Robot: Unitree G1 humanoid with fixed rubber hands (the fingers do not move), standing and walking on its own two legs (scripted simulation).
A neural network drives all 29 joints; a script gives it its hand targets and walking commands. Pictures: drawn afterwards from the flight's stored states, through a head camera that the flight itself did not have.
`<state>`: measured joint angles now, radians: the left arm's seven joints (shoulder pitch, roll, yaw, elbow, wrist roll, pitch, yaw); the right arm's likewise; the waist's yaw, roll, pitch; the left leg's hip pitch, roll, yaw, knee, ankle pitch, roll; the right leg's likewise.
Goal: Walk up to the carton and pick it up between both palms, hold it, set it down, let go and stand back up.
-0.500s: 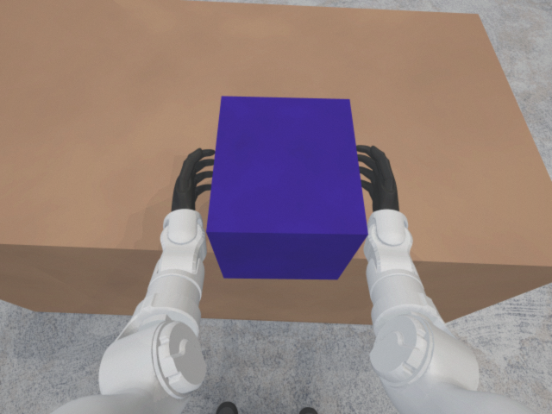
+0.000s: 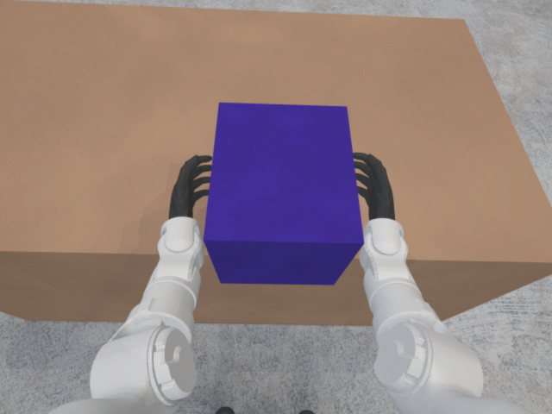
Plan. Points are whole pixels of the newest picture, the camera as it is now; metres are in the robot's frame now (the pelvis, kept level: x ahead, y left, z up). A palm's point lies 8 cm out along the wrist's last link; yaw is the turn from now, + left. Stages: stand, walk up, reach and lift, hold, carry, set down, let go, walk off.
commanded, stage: reach and lift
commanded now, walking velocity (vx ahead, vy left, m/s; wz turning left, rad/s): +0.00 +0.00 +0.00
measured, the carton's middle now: (280, 199) +0.44 +0.01 -0.03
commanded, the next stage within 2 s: none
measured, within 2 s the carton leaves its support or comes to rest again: leaves its support in 0.54 s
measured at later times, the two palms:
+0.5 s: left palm (172, 229) +0.36 +0.17 +0.01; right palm (370, 213) +0.39 -0.13 +0.03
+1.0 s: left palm (160, 219) +0.35 +0.17 +0.07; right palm (387, 208) +0.36 -0.13 +0.09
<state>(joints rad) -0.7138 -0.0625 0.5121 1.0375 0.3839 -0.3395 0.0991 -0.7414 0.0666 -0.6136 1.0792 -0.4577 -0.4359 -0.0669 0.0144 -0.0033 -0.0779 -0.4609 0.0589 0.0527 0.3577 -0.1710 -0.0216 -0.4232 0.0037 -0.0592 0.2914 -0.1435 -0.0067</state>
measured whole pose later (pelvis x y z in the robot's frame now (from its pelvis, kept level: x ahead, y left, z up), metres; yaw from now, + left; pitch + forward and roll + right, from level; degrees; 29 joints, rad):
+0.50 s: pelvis -0.01 -0.01 +0.00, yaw +1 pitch +15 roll -1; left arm -0.65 -0.03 0.44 1.10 0.28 -0.36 0.12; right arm -0.73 0.05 -0.50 1.16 -0.40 -0.44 -0.11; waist 0.04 0.00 -0.11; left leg -0.45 0.07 0.04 0.35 -0.15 -0.04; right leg -0.41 0.01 -0.08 0.30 -0.14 -0.02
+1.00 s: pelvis -0.03 +0.00 +0.00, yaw +1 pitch +4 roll -1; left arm -0.67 -0.01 0.35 1.00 0.22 -0.13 0.12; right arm -0.73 0.03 -0.37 1.08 -0.22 -0.24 -0.11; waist 0.02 -0.02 -0.08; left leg -0.26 0.05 0.05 0.33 -0.14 -0.02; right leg -0.23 0.00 -0.07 0.28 -0.13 -0.01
